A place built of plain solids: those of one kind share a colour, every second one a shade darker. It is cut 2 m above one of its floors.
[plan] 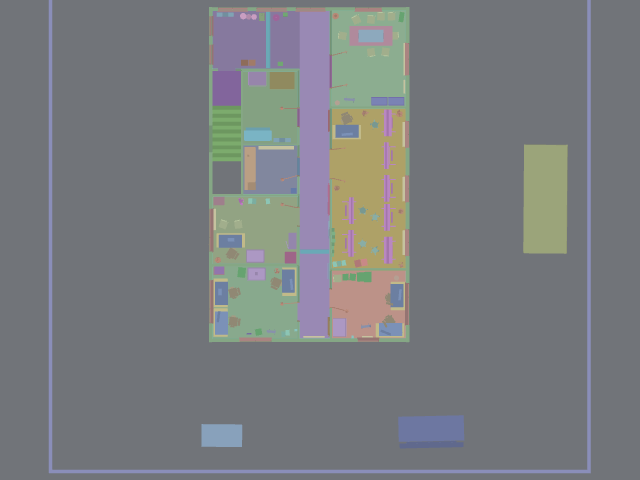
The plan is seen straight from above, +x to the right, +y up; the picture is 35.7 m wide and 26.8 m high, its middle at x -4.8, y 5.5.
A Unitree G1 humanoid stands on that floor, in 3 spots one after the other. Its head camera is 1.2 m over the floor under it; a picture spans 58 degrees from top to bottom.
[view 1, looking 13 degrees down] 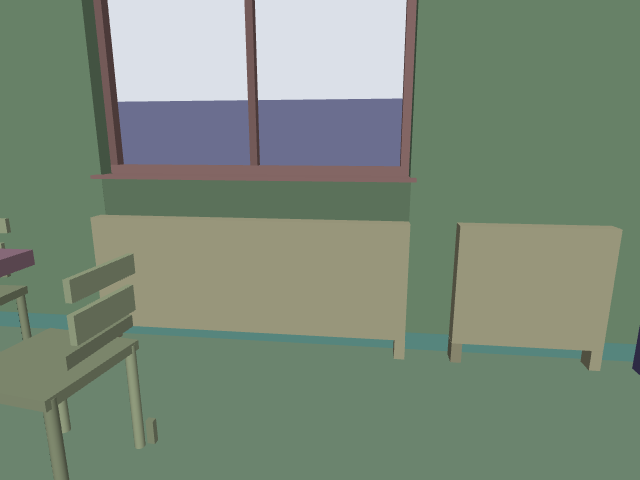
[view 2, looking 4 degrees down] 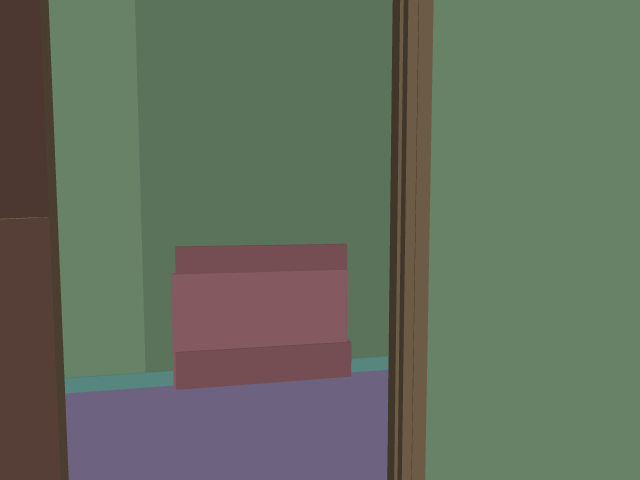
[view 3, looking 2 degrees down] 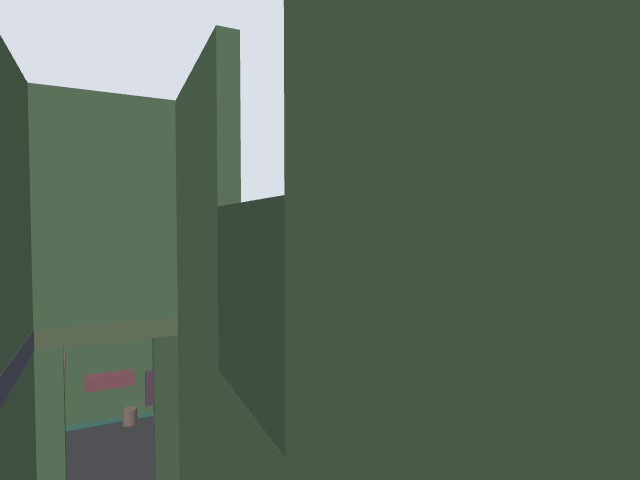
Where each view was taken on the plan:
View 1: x -2.40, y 14.90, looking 7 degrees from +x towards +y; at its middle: radiator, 2.34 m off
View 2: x -7.30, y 12.35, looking -11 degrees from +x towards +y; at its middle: wall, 3.11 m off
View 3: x -10.01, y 13.94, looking -116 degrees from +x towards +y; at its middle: wall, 1.82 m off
